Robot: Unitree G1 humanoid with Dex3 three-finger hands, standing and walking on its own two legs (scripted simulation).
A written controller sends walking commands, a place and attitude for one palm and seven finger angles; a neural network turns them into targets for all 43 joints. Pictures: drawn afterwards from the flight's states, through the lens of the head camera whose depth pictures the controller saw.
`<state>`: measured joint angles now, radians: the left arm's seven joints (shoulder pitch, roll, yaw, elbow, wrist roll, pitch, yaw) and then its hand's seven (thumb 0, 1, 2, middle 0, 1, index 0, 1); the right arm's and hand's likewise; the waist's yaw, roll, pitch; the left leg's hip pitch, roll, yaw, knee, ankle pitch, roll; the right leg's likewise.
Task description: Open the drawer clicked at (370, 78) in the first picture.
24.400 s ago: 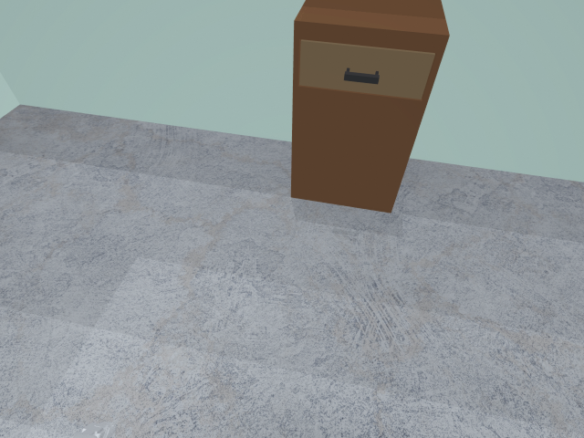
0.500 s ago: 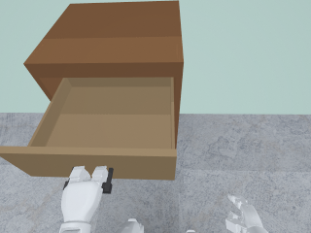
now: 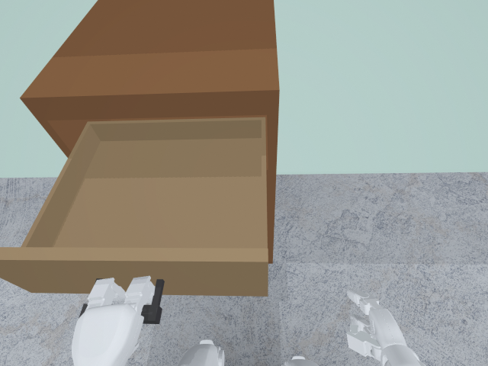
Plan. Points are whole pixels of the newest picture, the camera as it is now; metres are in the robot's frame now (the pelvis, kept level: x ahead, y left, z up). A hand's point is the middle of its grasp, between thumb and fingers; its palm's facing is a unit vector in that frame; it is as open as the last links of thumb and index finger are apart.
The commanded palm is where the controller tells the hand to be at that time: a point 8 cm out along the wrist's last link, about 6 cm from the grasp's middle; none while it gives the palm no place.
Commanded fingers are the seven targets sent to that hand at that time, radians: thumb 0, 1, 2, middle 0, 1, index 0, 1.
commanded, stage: pull the drawer open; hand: left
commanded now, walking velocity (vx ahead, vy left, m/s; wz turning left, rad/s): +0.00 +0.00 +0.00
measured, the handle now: (125, 299) +0.23 +0.21 +0.00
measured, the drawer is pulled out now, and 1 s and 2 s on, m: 0.30 0.29 0.29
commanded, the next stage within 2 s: open the thumb to release the handle in 0.04 s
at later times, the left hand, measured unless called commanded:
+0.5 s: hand (127, 327) +0.19 +0.20 -0.02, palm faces -0.03 -0.11 -0.99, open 8.9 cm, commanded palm +0.17 +0.20 +0.03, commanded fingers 0.00 -0.43 0.33 -0.31 -1.21 -0.31 -1.21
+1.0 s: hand (127, 328) +0.19 +0.20 -0.02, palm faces -0.01 -0.12 -0.99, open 13.6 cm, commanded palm +0.17 +0.20 +0.03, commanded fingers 0.00 -0.50 0.30 -0.30 -1.20 -0.30 -1.20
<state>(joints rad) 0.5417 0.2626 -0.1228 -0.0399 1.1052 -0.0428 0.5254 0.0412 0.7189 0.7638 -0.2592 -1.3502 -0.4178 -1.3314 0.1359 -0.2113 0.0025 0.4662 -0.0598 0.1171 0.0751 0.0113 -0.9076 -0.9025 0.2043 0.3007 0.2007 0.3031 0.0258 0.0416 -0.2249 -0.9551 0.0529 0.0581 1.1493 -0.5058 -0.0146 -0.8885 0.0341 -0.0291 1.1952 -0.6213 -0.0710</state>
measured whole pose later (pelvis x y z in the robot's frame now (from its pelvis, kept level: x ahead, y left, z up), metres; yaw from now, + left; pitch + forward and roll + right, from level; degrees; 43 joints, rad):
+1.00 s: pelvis -0.01 +0.01 +0.01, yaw +1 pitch +17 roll +0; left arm 0.38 0.27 -0.18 0.10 1.12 0.02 0.58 0.00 -0.49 0.31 -0.27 -1.20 -0.36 -1.22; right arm 0.15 -0.23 -0.02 0.52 -0.05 0.13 0.03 0.01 -0.91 -0.90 0.20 0.30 0.20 0.30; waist 0.03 0.06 -0.20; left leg -0.94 0.04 0.02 1.12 -0.47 -0.01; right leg -0.85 0.03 -0.06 1.15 -0.58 -0.06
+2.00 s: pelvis +0.00 +0.01 +0.04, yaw +1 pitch +10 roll +0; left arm 0.45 0.29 -0.20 -0.07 1.06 0.05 0.45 0.00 -0.49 0.30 -0.32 -1.20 -0.32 -1.20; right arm 0.14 -0.22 0.00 0.50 -0.03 0.14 0.06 0.01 -0.91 -0.90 0.20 0.30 0.20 0.30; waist 0.05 0.07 -0.16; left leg -0.69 0.03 0.04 0.92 -0.41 0.00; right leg -0.61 0.03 -0.04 0.94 -0.51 -0.05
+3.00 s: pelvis +0.00 +0.01 +0.06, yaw +0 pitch +5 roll +0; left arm 0.47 0.32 -0.21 -0.30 1.00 0.08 0.30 0.00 -0.49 0.30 -0.32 -1.20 -0.32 -1.20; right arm 0.12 -0.23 -0.01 0.50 -0.01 0.13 0.08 0.01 -0.91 -0.90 0.20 0.30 0.20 0.30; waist 0.09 0.09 -0.12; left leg -0.51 0.03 0.05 0.77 -0.35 0.00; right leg -0.43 0.03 -0.03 0.79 -0.45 -0.05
